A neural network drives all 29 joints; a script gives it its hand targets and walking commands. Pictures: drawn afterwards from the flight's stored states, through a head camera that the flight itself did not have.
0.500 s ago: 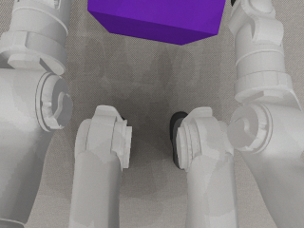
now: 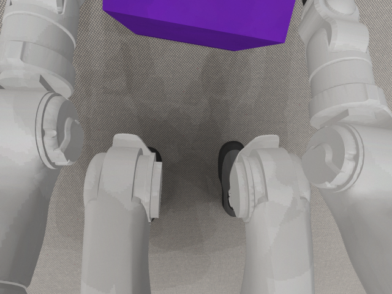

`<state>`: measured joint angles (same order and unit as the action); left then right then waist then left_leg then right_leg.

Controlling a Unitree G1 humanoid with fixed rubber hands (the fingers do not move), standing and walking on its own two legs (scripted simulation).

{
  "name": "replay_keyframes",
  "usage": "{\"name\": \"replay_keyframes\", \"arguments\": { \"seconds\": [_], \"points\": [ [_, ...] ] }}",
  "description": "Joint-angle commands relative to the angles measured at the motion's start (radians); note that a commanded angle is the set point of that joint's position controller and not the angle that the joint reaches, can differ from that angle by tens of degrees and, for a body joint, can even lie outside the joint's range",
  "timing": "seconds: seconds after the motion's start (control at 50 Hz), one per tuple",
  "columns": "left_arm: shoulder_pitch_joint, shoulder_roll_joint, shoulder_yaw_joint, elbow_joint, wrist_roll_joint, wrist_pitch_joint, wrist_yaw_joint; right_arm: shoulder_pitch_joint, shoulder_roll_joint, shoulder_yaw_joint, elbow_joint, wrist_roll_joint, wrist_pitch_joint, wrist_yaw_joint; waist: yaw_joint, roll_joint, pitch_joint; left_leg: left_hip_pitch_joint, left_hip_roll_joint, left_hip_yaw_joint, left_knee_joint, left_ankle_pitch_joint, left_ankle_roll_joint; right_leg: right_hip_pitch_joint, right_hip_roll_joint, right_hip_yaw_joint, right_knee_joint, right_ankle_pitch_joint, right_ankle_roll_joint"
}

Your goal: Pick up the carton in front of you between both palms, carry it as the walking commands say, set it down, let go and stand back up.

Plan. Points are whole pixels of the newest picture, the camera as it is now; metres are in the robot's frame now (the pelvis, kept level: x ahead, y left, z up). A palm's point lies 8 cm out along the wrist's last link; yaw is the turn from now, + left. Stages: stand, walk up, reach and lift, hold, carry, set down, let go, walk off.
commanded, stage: set down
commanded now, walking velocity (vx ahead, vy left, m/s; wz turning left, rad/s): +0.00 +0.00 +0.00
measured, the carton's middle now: out of the picture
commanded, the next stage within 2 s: let go in 1.24 s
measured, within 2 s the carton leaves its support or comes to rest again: neither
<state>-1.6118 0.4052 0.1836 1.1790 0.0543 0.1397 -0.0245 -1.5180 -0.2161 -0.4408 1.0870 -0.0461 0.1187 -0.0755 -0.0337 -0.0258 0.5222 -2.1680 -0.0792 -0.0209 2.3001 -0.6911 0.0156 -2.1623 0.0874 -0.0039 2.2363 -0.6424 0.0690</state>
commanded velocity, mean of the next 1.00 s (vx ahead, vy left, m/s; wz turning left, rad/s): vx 0.00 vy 0.00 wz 0.00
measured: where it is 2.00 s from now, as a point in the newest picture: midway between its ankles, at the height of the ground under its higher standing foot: (189, 194)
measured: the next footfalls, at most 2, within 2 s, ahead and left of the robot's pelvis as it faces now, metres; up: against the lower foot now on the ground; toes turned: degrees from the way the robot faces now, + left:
none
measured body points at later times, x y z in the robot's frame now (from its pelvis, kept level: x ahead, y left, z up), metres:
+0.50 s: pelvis -0.01 +0.00 +0.05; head +0.35 +0.02 +0.31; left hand +0.60 +0.20 -0.07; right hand +0.57 -0.18 -0.07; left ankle +0.09 +0.10 -0.33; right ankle +0.11 -0.12 -0.33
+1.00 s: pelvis +0.01 +0.00 +0.18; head +0.36 +0.02 +0.46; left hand +0.61 +0.21 +0.08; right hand +0.57 -0.19 +0.08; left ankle +0.08 +0.10 -0.33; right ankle +0.11 -0.12 -0.33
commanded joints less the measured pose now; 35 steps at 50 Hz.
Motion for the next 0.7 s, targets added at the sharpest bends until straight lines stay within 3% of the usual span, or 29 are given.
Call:
{"name": "replay_keyframes", "arguments": {
  "seconds": [0.0,0.1,0.2,0.3,0.34,0.48,0.56,0.68],
  "points": [
    [-0.342,0.205,-0.066,-0.099,-0.108,-0.058,0.055,-0.235,-0.206,0.058,-0.09,0.081,-0.059,-0.052,-0.04,0.09,-1.079,0.511,0.043,-0.057,-0.18,0.549,-0.032,0.458,-0.022,-0.045,-0.079,0.503,-0.017],
    [-0.378,0.226,-0.208,-0.081,-0.266,-0.072,0.048,-0.284,-0.19,0.193,-0.103,0.222,-0.063,-0.06,-0.042,0.105,-1.273,0.528,0.061,-0.036,-0.166,0.565,-0.016,0.58,-0.037,-0.036,-0.069,0.587,-0.041],
    [-0.378,0.264,-0.239,-0.085,-0.302,-0.041,0.037,-0.277,-0.2,0.221,-0.154,0.265,-0.028,-0.085,-0.05,0.118,-1.431,0.592,0.06,-0.008,-0.196,0.514,-0.006,0.666,-0.034,-0.051,-0.109,0.562,-0.049],
    [-0.406,0.304,-0.199,-0.189,-0.271,0.014,0.049,-0.293,-0.217,0.219,-0.281,0.268,0.026,-0.125,-0.046,0.128,-1.665,0.726,0.038,0.025,-0.268,0.508,0.001,0.759,-0.012,-0.077,-0.197,0.538,-0.052],
    [-0.394,0.297,-0.177,-0.187,-0.247,0.042,0.051,-0.28,-0.207,0.202,-0.294,0.251,0.054,-0.134,-0.044,0.132,-1.629,0.718,0.03,0.029,-0.314,0.469,0.004,0.726,-0.007,-0.081,-0.244,0.487,-0.056],
    [-0.296,0.218,-0.092,-0.075,-0.148,0.053,0.014,-0.187,-0.125,0.112,-0.21,0.147,0.072,-0.103,-0.049,0.118,-1.369,0.562,0.032,0.011,-0.451,0.39,-0.003,0.55,-0.012,-0.074,-0.375,0.383,-0.043],
    [-0.278,0.208,-0.058,-0.083,-0.112,0.051,0.004,-0.172,-0.117,0.083,-0.229,0.113,0.074,-0.091,-0.048,0.12,-1.397,0.586,0.028,0.012,-0.523,0.395,-0.009,0.567,-0.01,-0.078,-0.446,0.383,-0.036],
    [-0.297,0.226,-0.05,-0.19,-0.105,0.073,0.003,-0.166,-0.138,0.087,-0.323,0.118,0.096,-0.091,-0.054,0.155,-1.584,0.772,0.015,0.023,-0.616,0.478,-0.019,0.655,-0.004,-0.088,-0.547,0.438,-0.036]
  ]
}}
